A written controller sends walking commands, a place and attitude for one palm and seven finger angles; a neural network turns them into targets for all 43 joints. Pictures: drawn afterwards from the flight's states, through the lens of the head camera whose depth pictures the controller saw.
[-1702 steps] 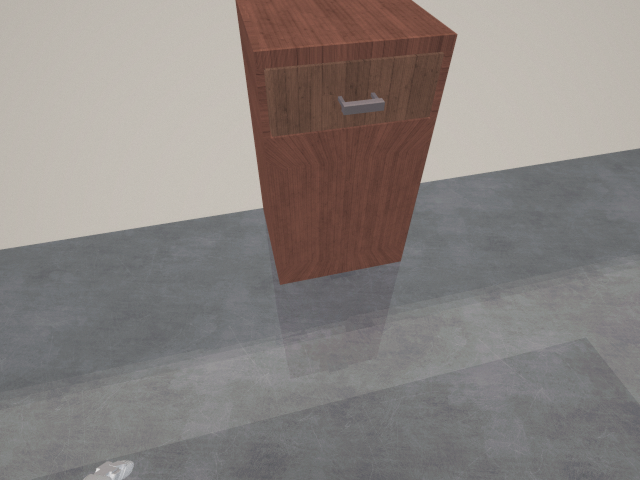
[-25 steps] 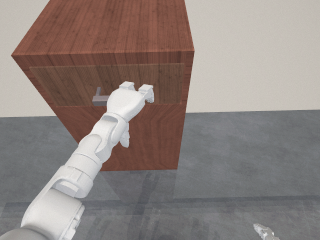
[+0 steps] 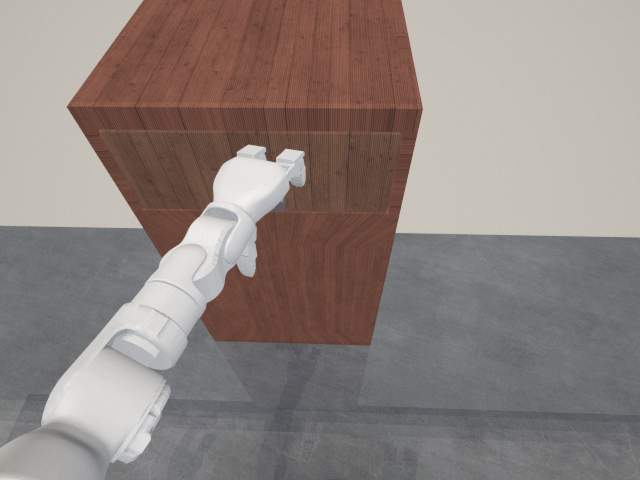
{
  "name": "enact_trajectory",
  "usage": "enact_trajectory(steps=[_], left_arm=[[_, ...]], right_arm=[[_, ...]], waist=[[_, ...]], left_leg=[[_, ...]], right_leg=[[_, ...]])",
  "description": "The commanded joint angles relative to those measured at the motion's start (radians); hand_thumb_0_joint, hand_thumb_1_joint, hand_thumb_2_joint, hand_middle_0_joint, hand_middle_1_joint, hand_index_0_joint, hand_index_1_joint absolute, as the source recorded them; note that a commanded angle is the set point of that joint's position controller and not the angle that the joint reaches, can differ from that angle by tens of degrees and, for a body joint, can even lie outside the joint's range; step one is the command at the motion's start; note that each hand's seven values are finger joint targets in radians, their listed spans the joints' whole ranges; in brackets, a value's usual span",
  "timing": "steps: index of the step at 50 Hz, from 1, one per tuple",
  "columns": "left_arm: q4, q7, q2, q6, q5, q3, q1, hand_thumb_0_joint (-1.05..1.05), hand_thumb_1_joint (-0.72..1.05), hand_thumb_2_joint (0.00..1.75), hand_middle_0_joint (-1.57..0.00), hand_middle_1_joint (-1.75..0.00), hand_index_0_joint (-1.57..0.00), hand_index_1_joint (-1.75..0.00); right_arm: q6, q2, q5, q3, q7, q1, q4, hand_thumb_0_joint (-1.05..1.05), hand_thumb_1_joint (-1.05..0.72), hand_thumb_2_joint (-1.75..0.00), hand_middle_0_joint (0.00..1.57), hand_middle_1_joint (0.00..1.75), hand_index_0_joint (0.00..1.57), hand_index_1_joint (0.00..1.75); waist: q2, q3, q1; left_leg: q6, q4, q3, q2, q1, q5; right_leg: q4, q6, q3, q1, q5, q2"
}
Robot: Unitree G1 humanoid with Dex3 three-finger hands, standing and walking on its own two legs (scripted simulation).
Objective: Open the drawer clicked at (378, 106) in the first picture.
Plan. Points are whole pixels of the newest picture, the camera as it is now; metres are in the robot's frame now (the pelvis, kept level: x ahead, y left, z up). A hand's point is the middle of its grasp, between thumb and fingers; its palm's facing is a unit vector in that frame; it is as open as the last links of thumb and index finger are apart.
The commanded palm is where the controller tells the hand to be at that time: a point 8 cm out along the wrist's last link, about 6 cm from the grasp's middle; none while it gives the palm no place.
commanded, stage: re-aim the fingers above the handle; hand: left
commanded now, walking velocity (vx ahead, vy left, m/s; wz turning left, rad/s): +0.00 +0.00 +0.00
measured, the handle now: (253, 190) +0.55 +0.14 +0.00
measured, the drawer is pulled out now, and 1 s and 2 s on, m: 0.00 0.00 0.00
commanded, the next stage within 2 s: lower the fingers behind the handle in 0.12 s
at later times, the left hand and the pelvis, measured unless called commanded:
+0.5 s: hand (240, 221) +0.45 +0.13 +0.04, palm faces -0.07 -0.04 -1.00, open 14.0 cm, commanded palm +0.44 +0.14 +0.09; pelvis +0.00 +0.00 +0.00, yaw -2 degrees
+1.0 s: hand (238, 218) +0.47 +0.15 +0.02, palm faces -0.08 +0.01 -1.00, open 14.0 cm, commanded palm +0.44 +0.14 +0.06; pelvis +0.00 -0.01 -0.01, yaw -4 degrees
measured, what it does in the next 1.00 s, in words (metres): stands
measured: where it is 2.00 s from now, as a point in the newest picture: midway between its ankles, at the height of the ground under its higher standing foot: outside the picture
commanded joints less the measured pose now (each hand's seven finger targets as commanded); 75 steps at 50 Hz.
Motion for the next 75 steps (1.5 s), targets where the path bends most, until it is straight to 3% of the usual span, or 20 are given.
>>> enact_trajectory(steps=[1, 3, 7, 10, 13, 15, 19, 22, 28, 30, 35, 38, 43, 46, 49, 51, 59, 66, 67, 75], left_arm=[[0.01, 0.246, 0.216, 0.035, 0.077, 0.318, -0.508, 0.0, -0.5, 0.3, -0.3, -1.2, -0.3, -1.2], [0.083, 0.303, 0.367, 0.139, 0.096, 0.429, -0.442, 0.0, -0.5, 0.3, -0.3, -1.2, -0.3, -1.2], [0.136, 0.325, 0.327, 0.319, 0.169, 0.339, -0.37, 0.0, -0.5, 0.3, -0.3, -1.2, -0.3, -1.2], [0.117, 0.233, 0.289, 0.393, 0.124, 0.299, -0.387, 0.0, -0.5, 0.3, -0.3, -1.2, -0.3, -1.2], [-0.035, 0.089, 0.155, 0.325, 0.012, 0.199, -0.396, 0.0, -0.5, 0.3, -0.3, -1.2, -0.3, -1.2], [-0.132, 0.012, 0.101, 0.215, -0.001, 0.138, -0.425, 0.0, -0.5, 0.3, -0.3, -1.2, -0.3, -1.2], [-0.281, 0.003, 0.115, -0.018, 0.043, 0.132, -0.477, 0.0, -0.5, 0.3, -0.3, -1.2, -0.3, -1.2], [-0.192, 0.081, 0.093, -0.07, 0.078, 0.155, -0.399, 0.0, -0.5, 0.3, -0.3, -1.2, -0.3, -1.2], [0.031, 0.316, 0.22, 0.06, 0.124, 0.339, -0.387, 0.0, -0.5, 0.3, -0.3, -1.2, -0.3, -1.2], [0.045, 0.366, 0.237, 0.137, 0.159, 0.33, -0.443, 0.0, -0.5, 0.3, -0.3, -1.2, -0.3, -1.2], [0.074, 0.341, 0.235, 0.261, 0.144, 0.298, -0.493, 0.0, -0.5, 0.3, -0.3, -1.2, -0.3, -1.2], [0.086, 0.256, 0.194, 0.25, 0.095, 0.256, -0.481, 0.0, -0.5, 0.3, -0.3, -1.2, -0.3, -1.2], [0.142, 0.157, 0.161, 0.149, 0.095, 0.22, -0.371, 0.0, -0.5, 0.3, -0.3, -1.2, -0.3, -1.2], [0.142, 0.148, 0.206, 0.082, 0.095, 0.261, -0.293, 0.0, -0.5, 0.3, -0.3, -1.2, -0.3, -1.2], [0.102, 0.163, 0.134, 0.034, 0.1, 0.215, -0.267, 0.0, -0.5, 0.3, -0.3, -1.2, -0.3, -1.2], [0.099, 0.187, 0.157, 0.024, 0.107, 0.243, -0.246, 0.0, -0.5, 0.3, -0.3, -1.2, -0.3, -1.2], [0.153, 0.272, 0.135, 0.106, 0.14, 0.226, -0.305, 0.0, -0.5, 0.3, -0.3, -1.2, -0.3, -1.2], [0.252, 0.25, 0.147, 0.193, 0.131, 0.216, -0.325, 0.0, -0.5, 0.3, -0.3, -1.2, -0.3, -1.2], [0.24, 0.24, 0.123, 0.192, 0.124, 0.194, -0.351, 0.0, -0.5, 0.3, -0.3, -1.2, -0.3, -1.2], [0.232, 0.202, 0.22, 0.13, 0.111, 0.271, -0.334, 0.0, -0.5, 0.3, -0.3, -1.2, -0.3, -1.2]], right_arm=[[-0.008, -0.084, -0.005, -0.01, 0.033, 0.057, -0.07, 0.0, -0.9, -0.9, 0.2, 0.3, 0.2, 0.3], [0.022, -0.096, -0.022, 0.009, 0.037, 0.016, -0.094, 0.0, -0.9, -0.9, 0.2, 0.3, 0.2, 0.3], [0.067, -0.073, -0.013, 0.023, 0.044, -0.044, -0.153, 0.0, -0.9, -0.9, 0.2, 0.3, 0.2, 0.3], [0.094, -0.092, 0.006, 0.005, 0.039, -0.034, -0.187, 0.0, -0.9, -0.9, 0.2, 0.3, 0.2, 0.3], [0.086, -0.113, 0.02, -0.018, 0.014, -0.028, -0.218, 0.0, -0.9, -0.9, 0.2, 0.3, 0.2, 0.3], [0.067, -0.118, 0.016, -0.029, -0.005, -0.003, -0.191, 0.0, -0.9, -0.9, 0.2, 0.3, 0.2, 0.3], [0.025, -0.088, -0.01, -0.031, -0.021, 0.061, -0.14, 0.0, -0.9, -0.9, 0.2, 0.3, 0.2, 0.3], [0.023, -0.073, -0.013, -0.04, 0.01, 0.097, -0.101, 0.0, -0.9, -0.9, 0.2, 0.3, 0.2, 0.3], [0.026, -0.089, -0.025, -0.033, 0.059, 0.069, -0.093, 0.0, -0.9, -0.9, 0.2, 0.3, 0.2, 0.3], [0.03, -0.086, -0.027, -0.025, 0.064, 0.051, -0.106, 0.0, -0.9, -0.9, 0.2, 0.3, 0.2, 0.3], [0.053, -0.09, -0.017, -0.031, 0.054, 0.043, -0.126, 0.0, -0.9, -0.9, 0.2, 0.3, 0.2, 0.3], [0.056, -0.099, -0.01, -0.033, 0.036, 0.053, -0.133, 0.0, -0.9, -0.9, 0.2, 0.3, 0.2, 0.3], [0.045, -0.104, -0.008, -0.025, 0.02, 0.078, -0.122, 0.0, -0.9, -0.9, 0.2, 0.3, 0.2, 0.3], [0.035, -0.102, -0.011, -0.021, 0.02, 0.091, -0.128, 0.0, -0.9, -0.9, 0.2, 0.3, 0.2, 0.3], [0.025, -0.091, -0.014, -0.031, 0.034, 0.107, -0.13, 0.0, -0.9, -0.9, 0.2, 0.3, 0.2, 0.3], [0.022, -0.097, -0.014, -0.037, 0.042, 0.116, -0.125, 0.0, -0.9, -0.9, 0.2, 0.3, 0.2, 0.3], [0.021, -0.101, -0.013, -0.053, 0.067, 0.135, -0.097, 0.0, -0.9, -0.9, 0.2, 0.3, 0.2, 0.3], [0.038, -0.109, -0.011, -0.035, 0.062, 0.123, -0.107, 0.0, -0.9, -0.9, 0.2, 0.3, 0.2, 0.3], [0.038, -0.108, -0.01, -0.033, 0.06, 0.119, -0.114, 0.0, -0.9, -0.9, 0.2, 0.3, 0.2, 0.3], [0.026, -0.108, -0.016, -0.021, 0.039, 0.136, -0.137, 0.0, -0.9, -0.9, 0.2, 0.3, 0.2, 0.3]], waist=[[-0.063, -0.284, -0.039], [-0.061, -0.336, 0.023], [-0.021, -0.452, 0.054], [-0.095, -0.519, 0.005], [-0.179, -0.503, -0.077], [-0.165, -0.404, -0.119], [0.027, -0.377, -0.108], [0.085, -0.328, -0.08], [-0.056, -0.345, -0.027], [-0.04, -0.394, -0.03], [-0.042, -0.533, -0.06], [-0.086, -0.528, -0.093], [-0.08, -0.361, -0.098], [-0.096, -0.328, -0.075], [-0.063, -0.344, -0.074], [-0.076, -0.35, -0.067], [-0.055, -0.37, -0.09], [-0.07, -0.339, -0.103], [-0.073, -0.345, -0.118], [-0.095, -0.384, -0.099]], left_leg=[[-0.05, -0.048, 0.001, 0.031, 0.081, 0.384], [-0.044, -0.061, 0.037, 0.017, -0.014, 0.356], [-0.046, -0.075, 0.095, 0.038, -0.002, 0.412], [-0.026, -0.091, 0.095, 0.043, 0.041, 0.429], [0.004, -0.092, 0.07, 0.047, 0.127, 0.451], [0.018, -0.08, 0.047, 0.048, 0.193, 0.451], [0.002, -0.038, 0.012, 0.051, 0.298, 0.548], [-0.052, -0.002, -0.01, 0.063, 0.289, 0.602], [-0.044, -0.005, 0.022, 0.04, 0.033, 0.428], [-0.035, -0.004, 0.042, 0.037, 0.008, 0.403], [-0.02, 0.003, 0.066, 0.038, 0.049, 0.428], [-0.006, -0.007, 0.064, 0.037, 0.064, 0.405], [0.002, -0.017, 0.057, 0.037, 0.022, 0.346], [0.003, -0.007, 0.061, 0.031, -0.038, 0.299], [-0.001, 0.012, 0.061, 0.031, -0.026, 0.335], [-0.004, 0.025, 0.062, 0.033, -0.039, 0.338], [-0.008, 0.058, 0.057, 0.033, -0.049, 0.349], [-0.006, 0.057, 0.058, 0.031, -0.093, 0.281], [-0.004, 0.059, 0.056, 0.032, -0.093, 0.261], [0.002, 0.092, 0.057, 0.031, -0.16, 0.233]], right_leg=[[-0.015, -0.028, 0.022, 0.049, 0.245, 0.04], [-0.005, -0.024, 0.045, 0.172, 0.286, 0.028], [-0.004, -0.017, 0.068, 0.296, 0.4, 0.021], [-0.04, 0.003, 0.074, 0.385, 0.474, 0.025], [-0.085, 0.021, 0.067, 0.384, 0.517, 0.022], [-0.103, 0.022, 0.064, 0.281, 0.471, 0.028], [-0.076, 0.004, 0.059, 0.113, 0.372, 0.027], [-0.034, -0.016, 0.032, -0.012, 0.299, 0.042], [0.019, -0.027, 0.027, 0.065, 0.3, 0.045], [0.03, -0.022, 0.039, 0.1, 0.321, 0.041], [0.012, -0.001, 0.064, 0.216, 0.423, 0.035], [-0.019, 0.01, 0.073, 0.254, 0.449, 0.032], [-0.039, 0.005, 0.074, 0.18, 0.398, 0.028], [-0.03, 0.005, 0.085, 0.182, 0.382, 0.024], [-0.012, 0.0, 0.084, 0.156, 0.406, 0.026], [-0.001, 0.0, 0.084, 0.138, 0.408, 0.029], [0.029, -0.005, 0.068, 0.059, 0.37, 0.04], [0.031, -0.001, 0.062, 0.039, 0.313, 0.039], [0.031, 0.002, 0.063, 0.03, 0.294, 0.039], [0.07, 0.006, 0.076, 0.048, 0.301, 0.034]])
